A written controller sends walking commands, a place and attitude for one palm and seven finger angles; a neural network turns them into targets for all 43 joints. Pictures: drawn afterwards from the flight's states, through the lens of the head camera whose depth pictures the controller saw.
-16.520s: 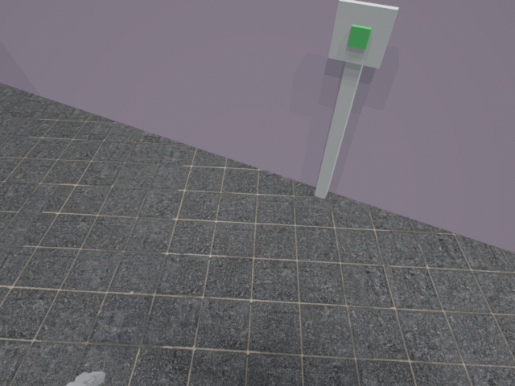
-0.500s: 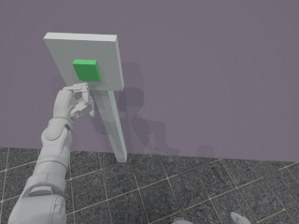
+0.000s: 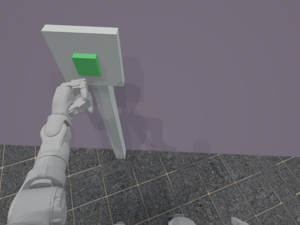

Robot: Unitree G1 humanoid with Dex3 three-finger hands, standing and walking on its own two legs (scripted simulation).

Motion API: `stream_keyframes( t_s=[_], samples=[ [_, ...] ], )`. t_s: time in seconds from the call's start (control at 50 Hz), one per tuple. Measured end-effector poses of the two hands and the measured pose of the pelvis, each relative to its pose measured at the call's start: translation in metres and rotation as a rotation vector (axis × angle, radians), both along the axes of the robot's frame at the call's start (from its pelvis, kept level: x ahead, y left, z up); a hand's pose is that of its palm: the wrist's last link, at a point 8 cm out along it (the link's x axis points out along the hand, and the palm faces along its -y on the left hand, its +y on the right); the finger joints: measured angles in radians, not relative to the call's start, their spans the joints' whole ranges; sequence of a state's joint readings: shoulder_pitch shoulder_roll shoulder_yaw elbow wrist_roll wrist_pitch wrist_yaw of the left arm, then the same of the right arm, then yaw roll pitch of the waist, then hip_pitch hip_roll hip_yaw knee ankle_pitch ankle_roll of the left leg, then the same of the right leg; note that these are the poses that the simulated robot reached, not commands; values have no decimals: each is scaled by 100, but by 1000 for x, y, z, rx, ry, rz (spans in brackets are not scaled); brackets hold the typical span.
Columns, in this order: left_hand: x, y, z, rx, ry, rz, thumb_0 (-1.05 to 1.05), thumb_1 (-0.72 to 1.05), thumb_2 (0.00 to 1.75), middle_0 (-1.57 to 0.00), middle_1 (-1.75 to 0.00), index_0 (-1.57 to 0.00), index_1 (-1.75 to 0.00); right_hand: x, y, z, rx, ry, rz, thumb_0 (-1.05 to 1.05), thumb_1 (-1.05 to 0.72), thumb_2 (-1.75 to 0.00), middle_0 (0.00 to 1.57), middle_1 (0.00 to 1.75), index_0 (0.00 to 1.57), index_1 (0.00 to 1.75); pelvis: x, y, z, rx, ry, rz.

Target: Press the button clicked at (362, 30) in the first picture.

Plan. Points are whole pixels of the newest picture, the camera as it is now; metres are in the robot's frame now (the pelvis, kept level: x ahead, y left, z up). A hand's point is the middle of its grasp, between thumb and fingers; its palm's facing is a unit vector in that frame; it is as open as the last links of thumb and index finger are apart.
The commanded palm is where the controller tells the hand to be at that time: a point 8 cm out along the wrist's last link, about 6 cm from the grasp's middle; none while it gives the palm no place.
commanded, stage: aim a knuckle at the button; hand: left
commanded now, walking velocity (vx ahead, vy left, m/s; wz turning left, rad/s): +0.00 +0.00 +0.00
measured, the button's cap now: (87, 64) +0.53 +0.18 +0.11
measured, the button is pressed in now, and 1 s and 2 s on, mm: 0 0 13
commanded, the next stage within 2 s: press the button with the knuckle in 0.44 s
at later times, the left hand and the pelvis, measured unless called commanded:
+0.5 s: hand (90, 100) +0.43 +0.16 +0.08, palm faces -0.04 -1.00 -0.01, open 3.1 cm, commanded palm +0.40 +0.22 +0.08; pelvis +0.01 +0.00 +0.00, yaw +0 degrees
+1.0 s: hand (98, 87) +0.47 +0.15 +0.08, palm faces -0.04 -1.00 -0.01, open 3.1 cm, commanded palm +0.45 +0.20 +0.08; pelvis +0.01 -0.01 +0.00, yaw -1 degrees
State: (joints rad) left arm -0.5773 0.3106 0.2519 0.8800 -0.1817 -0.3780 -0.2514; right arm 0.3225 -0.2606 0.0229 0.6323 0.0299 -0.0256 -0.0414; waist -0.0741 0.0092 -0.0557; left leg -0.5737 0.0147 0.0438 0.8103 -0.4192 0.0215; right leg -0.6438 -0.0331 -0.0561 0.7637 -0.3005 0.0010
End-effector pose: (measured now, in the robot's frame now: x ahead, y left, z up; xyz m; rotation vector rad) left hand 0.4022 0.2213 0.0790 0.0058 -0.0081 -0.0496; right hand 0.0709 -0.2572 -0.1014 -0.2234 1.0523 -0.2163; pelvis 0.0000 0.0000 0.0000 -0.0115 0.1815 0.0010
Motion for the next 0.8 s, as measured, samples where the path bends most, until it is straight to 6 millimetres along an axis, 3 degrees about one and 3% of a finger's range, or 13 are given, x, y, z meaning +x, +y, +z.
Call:
stream_keyframes(
  t_s=[0.18, 0.28, 0.46, 0.64, 0.8],
  samples=[
    [18, -10, 4, -7, 13, -13, 1, 90, 90, -130, -150, -130, -150, 7, 4, 0, 15, -20, 0, 1, -90, -90, 20, 30, 20, 29, 6, 3, -1, 3, 20, -9],
    [12, -5, -4, -1, 26, 9, 1, 90, 90, -130, -150, -130, -150, 5, 5, 0, 28, -5, -12, 1, -90, -90, 20, 30, 20, 29, 10, 2, 0, 4, 22, -19],
    [2, -2, 0, 2, 1, 11, 1, 90, 90, -130, -150, -130, -150, 9, 4, 0, 25, 13, -6, 1, -90, -90, 20, 30, 20, 29, 13, -1, 2, -2, 7, -5],
    [14, -10, 2, 4, 15, -7, 1, 90, 90, -130, -150, -130, -150, 16, -1, 1, 11, -11, 3, 1, -90, -90, 20, 30, 20, 29, 11, -2, 1, 0, 15, 0],
    [33, -15, 2, 10, 23, 8, 1, 89, 90, -130, -150, -130, -150, 4, -4, -3, 8, 22, -10, 1, -90, -90, 20, 30, 20, 29, 9, -4, -2, 3, 34, -3]
  ],
)
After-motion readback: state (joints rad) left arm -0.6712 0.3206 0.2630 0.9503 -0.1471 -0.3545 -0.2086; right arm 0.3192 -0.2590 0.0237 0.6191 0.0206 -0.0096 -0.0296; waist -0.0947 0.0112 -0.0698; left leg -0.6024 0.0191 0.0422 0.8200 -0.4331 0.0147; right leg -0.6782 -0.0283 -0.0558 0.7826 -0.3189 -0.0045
